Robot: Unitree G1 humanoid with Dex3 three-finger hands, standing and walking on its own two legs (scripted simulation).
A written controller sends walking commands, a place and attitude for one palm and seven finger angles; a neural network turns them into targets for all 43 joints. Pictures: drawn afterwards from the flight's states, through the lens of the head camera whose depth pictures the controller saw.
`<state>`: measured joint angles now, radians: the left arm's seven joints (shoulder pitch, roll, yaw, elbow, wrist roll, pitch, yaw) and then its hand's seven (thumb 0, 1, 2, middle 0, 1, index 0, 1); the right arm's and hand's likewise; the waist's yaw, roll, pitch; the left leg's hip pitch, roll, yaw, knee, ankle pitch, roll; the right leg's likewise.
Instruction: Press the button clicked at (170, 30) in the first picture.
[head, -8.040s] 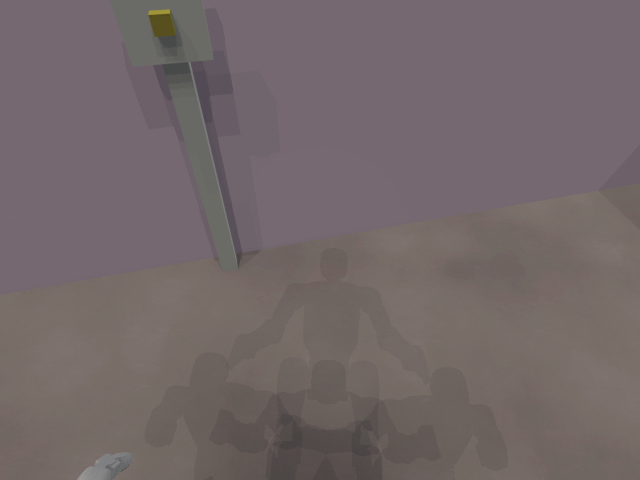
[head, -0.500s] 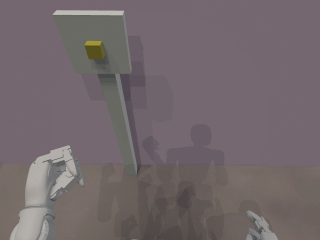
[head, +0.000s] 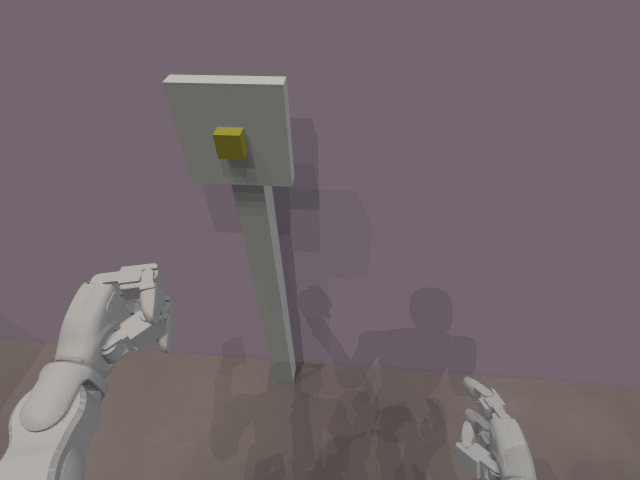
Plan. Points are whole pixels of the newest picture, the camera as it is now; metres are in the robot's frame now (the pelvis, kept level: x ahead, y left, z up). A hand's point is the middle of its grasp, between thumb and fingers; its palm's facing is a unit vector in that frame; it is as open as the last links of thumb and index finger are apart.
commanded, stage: raise the hand and make a fist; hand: left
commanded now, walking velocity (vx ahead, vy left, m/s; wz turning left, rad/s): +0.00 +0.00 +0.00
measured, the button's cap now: (231, 142) +0.55 +0.21 +0.17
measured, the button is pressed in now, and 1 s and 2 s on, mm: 0 0 0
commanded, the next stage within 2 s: aim a knuckle at the button in 0.50 s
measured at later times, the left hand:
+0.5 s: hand (152, 317) +0.22 +0.19 +0.17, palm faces +0.12 -0.99 -0.06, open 3.1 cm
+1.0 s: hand (198, 264) +0.30 +0.18 +0.15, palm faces +0.01 -1.00 -0.03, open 3.1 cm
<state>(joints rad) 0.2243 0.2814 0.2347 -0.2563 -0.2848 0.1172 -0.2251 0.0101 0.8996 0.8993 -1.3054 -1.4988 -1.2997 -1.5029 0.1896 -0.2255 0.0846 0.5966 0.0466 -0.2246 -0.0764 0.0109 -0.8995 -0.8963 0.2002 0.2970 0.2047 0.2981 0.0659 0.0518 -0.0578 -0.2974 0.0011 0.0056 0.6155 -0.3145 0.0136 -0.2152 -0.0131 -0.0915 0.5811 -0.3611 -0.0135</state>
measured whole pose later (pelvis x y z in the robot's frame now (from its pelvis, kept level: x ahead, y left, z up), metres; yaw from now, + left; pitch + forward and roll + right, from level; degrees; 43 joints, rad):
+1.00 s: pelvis -0.02 -0.01 +0.01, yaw -1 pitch -2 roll +0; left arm -0.15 0.28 0.23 0.09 -0.25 0.13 -0.21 0.01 0.90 0.90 -1.31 -1.50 -1.30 -1.50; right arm 0.20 -0.25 0.07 0.66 0.06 -0.24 -0.11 0.01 -0.90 -0.90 0.20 0.30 0.20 0.30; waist 0.03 0.05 -0.01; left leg -0.25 0.01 0.02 0.53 -0.25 0.00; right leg -0.19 0.00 -0.08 0.52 -0.31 -0.02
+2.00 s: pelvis +0.00 -0.01 +0.00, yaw -4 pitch +8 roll +0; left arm -0.73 0.42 0.39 0.94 -0.14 -0.20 -0.18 0.01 0.90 0.90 -1.30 -1.50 -1.30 -1.50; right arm 0.42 -0.29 0.00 0.70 0.04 -0.03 -0.03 0.01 -0.90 -0.90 0.20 0.30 0.20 0.30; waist -0.09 0.04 -0.07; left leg -0.45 0.04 0.06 0.61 -0.30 0.00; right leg -0.41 0.03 -0.03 0.60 -0.34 -0.03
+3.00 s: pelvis +0.00 +0.00 +0.00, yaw -4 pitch +8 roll -1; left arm -0.68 0.39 0.37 0.87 -0.14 -0.16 -0.16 0.01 0.90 0.90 -1.30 -1.50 -1.30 -1.50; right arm 0.40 -0.27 0.01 0.65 0.04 -0.01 -0.03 0.01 -0.90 -0.90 0.20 0.30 0.20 0.30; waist -0.08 0.03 -0.08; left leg -0.48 0.04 0.06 0.66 -0.32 0.02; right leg -0.42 0.02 -0.03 0.62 -0.34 -0.02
